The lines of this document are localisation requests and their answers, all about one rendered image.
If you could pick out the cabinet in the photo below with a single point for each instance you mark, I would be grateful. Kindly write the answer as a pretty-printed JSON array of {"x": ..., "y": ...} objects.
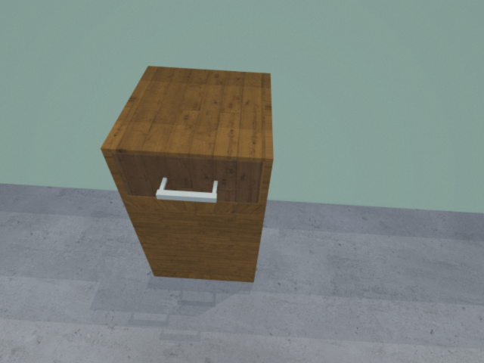
[{"x": 215, "y": 114}]

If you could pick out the handle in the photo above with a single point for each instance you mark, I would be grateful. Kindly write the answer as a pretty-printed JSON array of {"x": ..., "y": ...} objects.
[{"x": 186, "y": 195}]

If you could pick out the drawer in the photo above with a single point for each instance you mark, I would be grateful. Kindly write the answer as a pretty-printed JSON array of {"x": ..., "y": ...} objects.
[{"x": 142, "y": 174}]

